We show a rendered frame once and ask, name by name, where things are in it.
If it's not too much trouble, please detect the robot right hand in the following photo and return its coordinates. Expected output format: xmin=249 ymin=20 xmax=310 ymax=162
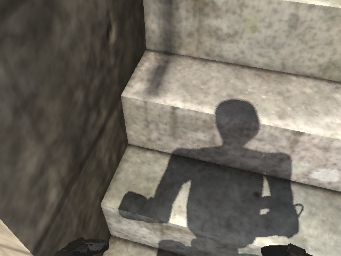
xmin=261 ymin=243 xmax=312 ymax=256

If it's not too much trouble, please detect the robot left hand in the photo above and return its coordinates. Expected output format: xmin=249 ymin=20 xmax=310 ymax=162
xmin=51 ymin=237 xmax=109 ymax=256

